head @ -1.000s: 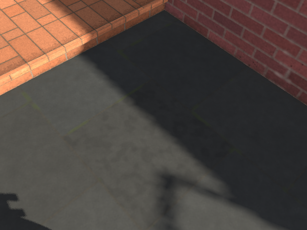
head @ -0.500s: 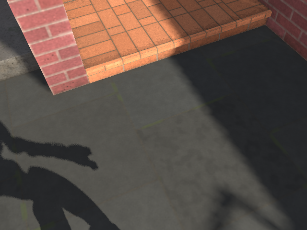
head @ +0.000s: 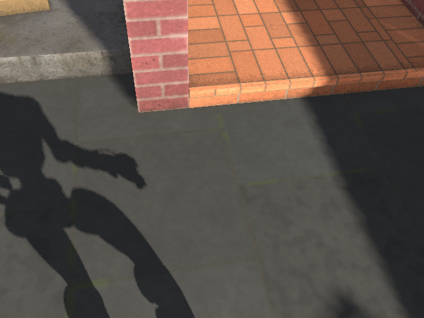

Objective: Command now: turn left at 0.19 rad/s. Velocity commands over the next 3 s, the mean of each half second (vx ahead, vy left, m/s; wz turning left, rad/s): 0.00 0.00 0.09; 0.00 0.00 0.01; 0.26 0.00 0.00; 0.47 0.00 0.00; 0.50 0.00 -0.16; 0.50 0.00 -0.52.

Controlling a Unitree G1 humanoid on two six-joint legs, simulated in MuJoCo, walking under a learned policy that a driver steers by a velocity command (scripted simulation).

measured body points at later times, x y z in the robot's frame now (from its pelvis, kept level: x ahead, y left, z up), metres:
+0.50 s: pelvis +0.01 -0.03 -0.01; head +0.02 -0.04 +0.44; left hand +0.15 +0.22 -0.12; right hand +0.13 -0.30 -0.12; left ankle +0.01 +0.09 -0.74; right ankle +0.00 -0.15 -0.74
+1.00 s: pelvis +0.01 -0.05 +0.00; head +0.02 -0.05 +0.44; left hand +0.10 +0.21 -0.14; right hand +0.09 -0.31 -0.14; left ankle +0.01 +0.09 -0.74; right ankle +0.00 -0.15 -0.74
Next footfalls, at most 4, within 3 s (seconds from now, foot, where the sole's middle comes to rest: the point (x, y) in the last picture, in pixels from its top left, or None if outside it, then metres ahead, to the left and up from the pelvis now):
0.10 right None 0.04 -0.15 -0.78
1.36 left None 0.11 0.11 -0.78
1.84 right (250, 314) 0.48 -0.12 -0.78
2.40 left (177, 225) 0.78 0.12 -0.78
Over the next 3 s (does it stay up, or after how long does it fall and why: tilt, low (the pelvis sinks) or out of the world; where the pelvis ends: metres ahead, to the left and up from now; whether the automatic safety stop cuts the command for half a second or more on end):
stays up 0.91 -0.09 -0.02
